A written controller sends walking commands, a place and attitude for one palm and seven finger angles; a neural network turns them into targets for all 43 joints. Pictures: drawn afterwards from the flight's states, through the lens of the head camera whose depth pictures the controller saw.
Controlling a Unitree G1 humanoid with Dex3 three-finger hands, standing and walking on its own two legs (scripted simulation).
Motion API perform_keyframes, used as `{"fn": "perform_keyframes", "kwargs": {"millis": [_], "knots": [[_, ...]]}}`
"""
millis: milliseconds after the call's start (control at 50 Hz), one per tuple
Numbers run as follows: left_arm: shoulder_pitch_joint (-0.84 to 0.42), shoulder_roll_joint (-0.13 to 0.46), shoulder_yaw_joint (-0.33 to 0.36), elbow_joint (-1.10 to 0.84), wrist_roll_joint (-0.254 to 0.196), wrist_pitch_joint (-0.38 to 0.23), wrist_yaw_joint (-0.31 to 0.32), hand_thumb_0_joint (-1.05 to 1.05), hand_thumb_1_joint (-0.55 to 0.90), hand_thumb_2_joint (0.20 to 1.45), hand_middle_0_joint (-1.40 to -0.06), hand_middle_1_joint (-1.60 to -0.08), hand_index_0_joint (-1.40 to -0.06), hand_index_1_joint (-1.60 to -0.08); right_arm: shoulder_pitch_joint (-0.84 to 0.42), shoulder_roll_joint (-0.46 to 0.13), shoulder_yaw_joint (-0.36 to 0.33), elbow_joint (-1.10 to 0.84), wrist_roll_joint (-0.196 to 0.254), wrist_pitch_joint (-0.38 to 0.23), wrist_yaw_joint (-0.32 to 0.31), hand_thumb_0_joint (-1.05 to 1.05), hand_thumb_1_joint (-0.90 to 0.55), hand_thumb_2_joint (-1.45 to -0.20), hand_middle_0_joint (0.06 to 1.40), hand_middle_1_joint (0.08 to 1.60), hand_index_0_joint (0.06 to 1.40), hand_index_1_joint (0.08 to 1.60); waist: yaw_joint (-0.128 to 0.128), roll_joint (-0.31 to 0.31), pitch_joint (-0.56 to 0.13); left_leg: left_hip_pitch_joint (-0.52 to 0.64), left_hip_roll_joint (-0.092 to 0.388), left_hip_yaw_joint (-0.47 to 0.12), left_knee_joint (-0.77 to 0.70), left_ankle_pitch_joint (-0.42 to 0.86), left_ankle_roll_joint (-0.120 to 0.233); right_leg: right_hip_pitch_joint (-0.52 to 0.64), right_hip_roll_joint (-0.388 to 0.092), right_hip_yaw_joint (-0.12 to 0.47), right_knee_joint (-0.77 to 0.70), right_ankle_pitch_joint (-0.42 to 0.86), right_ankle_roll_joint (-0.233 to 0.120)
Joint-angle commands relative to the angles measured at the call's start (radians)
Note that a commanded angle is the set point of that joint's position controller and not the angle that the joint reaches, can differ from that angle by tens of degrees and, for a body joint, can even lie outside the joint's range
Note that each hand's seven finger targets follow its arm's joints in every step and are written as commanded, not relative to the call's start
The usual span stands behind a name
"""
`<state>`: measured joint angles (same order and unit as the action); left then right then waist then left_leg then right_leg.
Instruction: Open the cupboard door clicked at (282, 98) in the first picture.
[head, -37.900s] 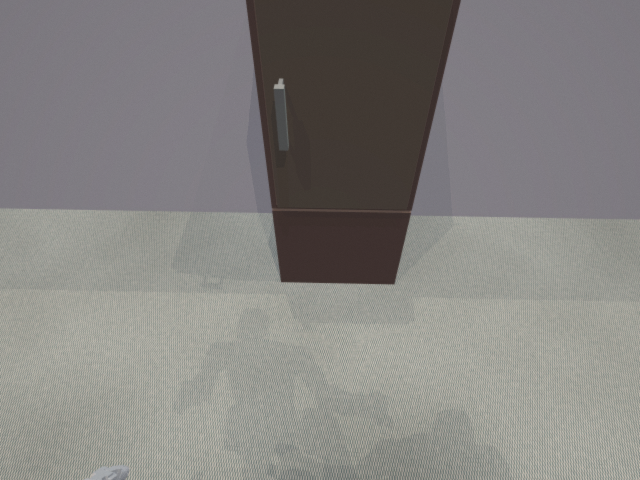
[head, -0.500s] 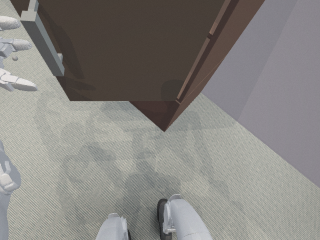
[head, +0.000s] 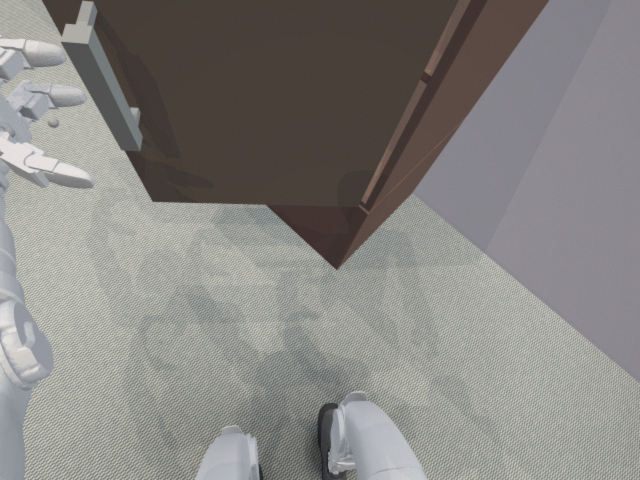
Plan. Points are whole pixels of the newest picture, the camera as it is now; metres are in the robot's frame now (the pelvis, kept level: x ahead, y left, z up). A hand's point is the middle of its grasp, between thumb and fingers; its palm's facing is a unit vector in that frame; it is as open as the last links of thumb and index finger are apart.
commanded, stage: slide the fingers in behind the handle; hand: left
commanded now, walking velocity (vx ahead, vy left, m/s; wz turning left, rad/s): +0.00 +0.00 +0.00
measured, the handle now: (112, 84) +0.56 +0.21 +0.06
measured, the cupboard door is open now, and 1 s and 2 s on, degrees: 45 45 46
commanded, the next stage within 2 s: close the thumb around the handle in 1.64 s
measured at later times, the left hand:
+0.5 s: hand (90, 120) +0.51 +0.22 +0.07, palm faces -0.07 -1.00 -0.03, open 14.0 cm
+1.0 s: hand (112, 124) +0.51 +0.20 +0.06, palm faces -0.07 -1.00 -0.01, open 14.0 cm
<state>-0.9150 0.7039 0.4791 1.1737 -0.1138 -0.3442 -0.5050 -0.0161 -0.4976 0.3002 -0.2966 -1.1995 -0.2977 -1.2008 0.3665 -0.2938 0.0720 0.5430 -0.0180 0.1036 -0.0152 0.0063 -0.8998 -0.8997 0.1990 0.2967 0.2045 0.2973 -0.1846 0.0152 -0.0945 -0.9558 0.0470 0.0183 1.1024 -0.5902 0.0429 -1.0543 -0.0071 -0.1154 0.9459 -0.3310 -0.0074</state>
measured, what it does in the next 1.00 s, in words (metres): stands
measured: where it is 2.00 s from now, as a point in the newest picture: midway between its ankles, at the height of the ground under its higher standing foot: outside the picture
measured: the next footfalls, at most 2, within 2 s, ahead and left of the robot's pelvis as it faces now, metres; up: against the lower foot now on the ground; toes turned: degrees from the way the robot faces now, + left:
none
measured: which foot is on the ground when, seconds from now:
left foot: down 0.00-1.00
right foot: down 0.00-1.00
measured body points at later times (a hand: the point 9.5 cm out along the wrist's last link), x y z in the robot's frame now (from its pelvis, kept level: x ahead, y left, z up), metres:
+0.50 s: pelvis -0.01 +0.00 +0.00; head +0.15 +0.03 +0.42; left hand +0.50 +0.27 +0.07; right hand -0.02 -0.27 -0.10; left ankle -0.05 +0.08 -0.66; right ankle +0.06 -0.13 -0.66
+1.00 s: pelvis +0.00 +0.00 +0.00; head +0.15 +0.02 +0.43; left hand +0.50 +0.25 +0.07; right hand +0.00 -0.27 -0.10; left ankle -0.05 +0.08 -0.66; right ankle +0.06 -0.13 -0.66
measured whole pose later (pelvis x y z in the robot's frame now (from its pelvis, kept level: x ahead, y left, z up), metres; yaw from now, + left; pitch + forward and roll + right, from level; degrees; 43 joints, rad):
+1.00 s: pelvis +0.00 +0.00 +0.00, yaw +0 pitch +25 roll -4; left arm -0.90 0.56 0.40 1.13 -0.12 -0.38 -0.37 -0.02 -0.50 0.30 -0.30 -1.20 -0.30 -1.20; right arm 0.40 -0.28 0.06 0.57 -0.02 0.09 0.00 0.01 -0.90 -0.90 0.20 0.30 0.20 0.30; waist -0.18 0.03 -0.11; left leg -0.94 0.04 0.03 1.08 -0.58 0.04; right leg -1.05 -0.01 -0.10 0.94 -0.32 -0.01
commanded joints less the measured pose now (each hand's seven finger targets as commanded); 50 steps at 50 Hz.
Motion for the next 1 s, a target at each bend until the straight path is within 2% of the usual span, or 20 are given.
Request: {"fn": "perform_keyframes", "kwargs": {"millis": [0, 40, 100, 180, 200, 220, 260, 280, 340, 440, 540, 580, 620, 700, 720, 780, 880, 900, 960, 980], "knots": [[-0.414, 0.316, 0.052, -0.224, -0.026, -0.068, -0.005, 0.000, -0.500, 0.300, -0.300, -1.200, -0.300, -1.200, 0.217, -0.198, -0.074, -0.023, 0.000, -0.016, -0.014, 0.000, -0.900, -0.900, 0.200, 0.300, 0.200, 0.300, -0.003, 0.227, -0.561, 0.266, -0.013, -0.081, -0.117, 0.692, -0.053, 0.378, 0.050, 0.075, -0.013, 0.344, -0.027], [-0.421, 0.276, 0.018, -0.189, -0.028, -0.054, -0.006, 0.000, -0.500, 0.300, -0.300, -1.200, -0.300, -1.200, 0.215, -0.195, -0.070, -0.021, 0.003, -0.018, -0.012, 0.000, -0.900, -0.900, 0.200, 0.300, 0.200, 0.300, -0.025, 0.179, -0.515, 0.220, -0.013, -0.076, -0.119, 0.625, -0.041, 0.372, 0.051, 0.075, -0.020, 0.324, -0.023], [-0.453, 0.288, 0.020, -0.199, -0.024, -0.052, -0.002, 0.000, -0.500, 0.300, -0.300, -1.200, -0.300, -1.200, 0.215, -0.197, -0.067, -0.023, 0.002, -0.022, -0.013, 0.000, -0.900, -0.900, 0.200, 0.300, 0.200, 0.300, -0.023, 0.198, -0.535, 0.194, -0.017, -0.072, -0.121, 0.572, -0.036, 0.385, 0.049, 0.081, -0.017, 0.307, -0.027], [-0.413, 0.302, 0.049, -0.248, -0.029, -0.065, 0.015, 0.000, -0.500, 0.300, -0.300, -1.200, -0.300, -1.200, 0.224, -0.197, -0.073, -0.036, 0.001, -0.025, -0.008, 0.000, -0.900, -0.900, 0.200, 0.300, 0.200, 0.300, -0.004, 0.193, -0.581, 0.225, -0.019, -0.078, -0.125, 0.621, -0.039, 0.409, 0.051, 0.077, -0.014, 0.332, -0.032], [-0.400, 0.287, 0.038, -0.220, -0.025, -0.058, 0.018, 0.000, -0.500, 0.300, -0.300, -1.200, -0.300, -1.200, 0.220, -0.194, -0.071, -0.030, 0.003, -0.024, -0.004, 0.000, -0.900, -0.900, 0.200, 0.300, 0.200, 0.300, -0.001, 0.207, -0.567, 0.210, -0.019, -0.071, -0.127, 0.592, -0.040, 0.401, 0.051, 0.081, -0.019, 0.316, -0.028], [-0.409, 0.268, 0.025, -0.200, -0.025, -0.052, 0.023, 0.000, -0.500, 0.300, -0.300, -1.200, -0.300, -1.200, 0.219, -0.192, -0.069, -0.028, 0.003, -0.025, -0.004, 0.000, -0.900, -0.900, 0.200, 0.300, 0.200, 0.300, -0.013, 0.166, -0.522, 0.175, -0.018, -0.067, -0.128, 0.551, -0.031, 0.405, 0.050, 0.082, -0.023, 0.311, -0.026], [-0.392, 0.291, 0.044, -0.206, -0.020, -0.047, 0.035, 0.000, -0.500, 0.300, -0.300, -1.200, -0.300, -1.200, 0.220, -0.195, -0.069, -0.036, 0.004, -0.024, -0.004, 0.000, -0.900, -0.900, 0.200, 0.300, 0.200, 0.300, -0.005, 0.160, -0.511, 0.133, -0.024, -0.053, -0.141, 0.494, -0.023, 0.442, 0.048, 0.092, -0.036, 0.297, -0.025], [-0.404, 0.320, 0.063, -0.231, -0.017, -0.059, 0.041, 0.000, -0.500, 0.300, -0.300, -1.200, -0.300, -1.200, 0.221, -0.196, -0.068, -0.044, 0.004, -0.025, -0.006, 0.000, -0.900, -0.900, 0.200, 0.300, 0.200, 0.300, 0.005, 0.171, -0.528, 0.146, -0.025, -0.060, -0.144, 0.514, -0.025, 0.450, 0.049, 0.088, -0.026, 0.308, -0.032], [-0.427, 0.245, 0.003, -0.243, -0.003, -0.067, 0.060, 0.000, -0.500, 0.300, -0.300, -1.200, -0.300, -1.200, 0.223, -0.187, -0.071, -0.030, 0.002, -0.027, -0.002, 0.000, -0.900, -0.900, 0.200, 0.300, 0.200, 0.300, -0.008, 0.212, -0.516, 0.208, -0.020, -0.069, -0.151, 0.527, -0.036, 0.384, 0.047, 0.078, -0.032, 0.271, -0.026], [-0.439, 0.209, -0.009, -0.217, -0.010, -0.076, 0.082, 0.000, -0.500, 0.300, -0.300, -1.200, -0.300, -1.200, 0.229, -0.190, -0.074, -0.019, -0.002, -0.030, -0.004, 0.000, -0.900, -0.900, 0.200, 0.300, 0.200, 0.300, -0.021, 0.161, -0.498, 0.207, -0.020, -0.075, -0.157, 0.515, -0.034, 0.375, 0.047, 0.076, -0.039, 0.259, -0.023], [-0.423, 0.180, -0.012, -0.216, -0.004, -0.087, 0.108, 0.000, -0.500, 0.300, -0.300, -1.200, -0.300, -1.200, 0.234, -0.187, -0.078, -0.017, -0.006, -0.030, 0.000, 0.000, -0.900, -0.900, 0.200, 0.300, 0.200, 0.300, -0.013, 0.175, -0.531, 0.239, -0.019, -0.079, -0.151, 0.570, -0.045, 0.365, 0.045, 0.074, -0.030, 0.280, -0.024], [-0.439, 0.156, -0.029, -0.214, -0.004, -0.092, 0.118, 0.000, -0.500, 0.300, -0.300, -1.200, -0.300, -1.200, 0.232, -0.183, -0.076, -0.022, -0.007, -0.030, -0.001, 0.000, -0.900, -0.900, 0.200, 0.300, 0.200, 0.300, -0.021, 0.159, -0.488, 0.227, -0.021, -0.085, -0.158, 0.570, -0.046, 0.358, 0.046, 0.067, -0.030, 0.276, -0.027], [-0.432, 0.179, -0.013, -0.191, 0.006, -0.087, 0.128, 0.000, -0.500, 0.300, -0.300, -1.200, -0.300, -1.200, 0.231, -0.185, -0.076, -0.014, -0.006, -0.026, -0.001, 0.000, -0.900, -0.900, 0.200, 0.300, 0.200, 0.300, -0.022, 0.142, -0.485, 0.199, -0.021, -0.073, -0.153, 0.535, -0.038, 0.370, 0.043, 0.076, -0.033, 0.280, -0.022], [-0.411, 0.181, -0.001, -0.230, 0.004, -0.103, 0.137, 0.000, -0.500, 0.300, -0.300, -1.200, -0.300, -1.200, 0.231, -0.180, -0.080, -0.023, -0.008, -0.028, 0.004, 0.000, -0.900, -0.900, 0.200, 0.300, 0.200, 0.300, 0.001, 0.180, -0.554, 0.233, -0.023, -0.070, -0.151, 0.589, -0.045, 0.410, 0.043, 0.082, -0.025, 0.323, -0.026], [-0.418, 0.167, -0.013, -0.230, 0.003, -0.102, 0.137, 0.000, -0.500, 0.300, -0.300, -1.200, -0.300, -1.200, 0.228, -0.179, -0.079, -0.020, -0.007, -0.027, 0.004, 0.000, -0.900, -0.900, 0.200, 0.300, 0.200, 0.300, -0.012, 0.148, -0.537, 0.213, -0.022, -0.067, -0.146, 0.569, -0.039, 0.409, 0.043, 0.082, -0.026, 0.325, -0.022], [-0.406, 0.175, 0.000, -0.246, -0.008, -0.105, 0.132, 0.000, -0.500, 0.300, -0.300, -1.200, -0.300, -1.200, 0.224, -0.179, -0.079, -0.032, -0.006, -0.028, 0.001, 0.000, -0.900, -0.900, 0.200, 0.300, 0.200, 0.300, -0.004, 0.146, -0.529, 0.192, -0.028, -0.061, -0.152, 0.562, -0.033, 0.446, 0.044, 0.086, -0.027, 0.345, -0.028], [-0.396, 0.087, -0.057, -0.287, -0.024, -0.108, 0.125, 0.000, -0.500, 0.300, -0.300, -1.200, -0.300, -1.200, 0.220, -0.172, -0.087, -0.025, -0.004, -0.031, 0.003, 0.000, -0.900, -0.900, 0.200, 0.300, 0.200, 0.300, -0.008, 0.192, -0.541, 0.279, -0.019, -0.073, -0.152, 0.655, -0.047, 0.393, 0.044, 0.074, -0.028, 0.351, -0.027], [-0.401, 0.089, -0.052, -0.261, -0.025, -0.102, 0.130, 0.000, -0.500, 0.300, -0.300, -1.200, -0.300, -1.200, 0.223, -0.175, -0.089, -0.011, -0.005, -0.029, 0.004, 0.000, -0.900, -0.900, 0.200, 0.300, 0.200, 0.300, -0.014, 0.155, -0.536, 0.273, -0.016, -0.077, -0.150, 0.639, -0.050, 0.384, 0.045, 0.071, -0.030, 0.341, -0.021], [-0.403, 0.071, -0.064, -0.244, -0.018, -0.099, 0.145, 0.000, -0.500, 0.300, -0.300, -1.200, -0.300, -1.200, 0.221, -0.172, -0.087, -0.009, -0.005, -0.031, 0.006, 0.000, -0.900, -0.900, 0.200, 0.300, 0.200, 0.300, -0.012, 0.141, -0.507, 0.240, -0.022, -0.074, -0.159, 0.586, -0.045, 0.396, 0.044, 0.074, -0.035, 0.322, -0.023], [-0.429, 0.054, -0.077, -0.276, -0.021, -0.108, 0.151, 0.000, -0.500, 0.300, -0.300, -1.200, -0.300, -1.200, 0.220, -0.170, -0.086, -0.015, -0.007, -0.035, 0.005, 0.000, -0.900, -0.900, 0.200, 0.300, 0.200, 0.300, -0.018, 0.167, -0.514, 0.258, -0.024, -0.076, -0.157, 0.619, -0.047, 0.388, 0.043, 0.072, -0.030, 0.335, -0.027]]}}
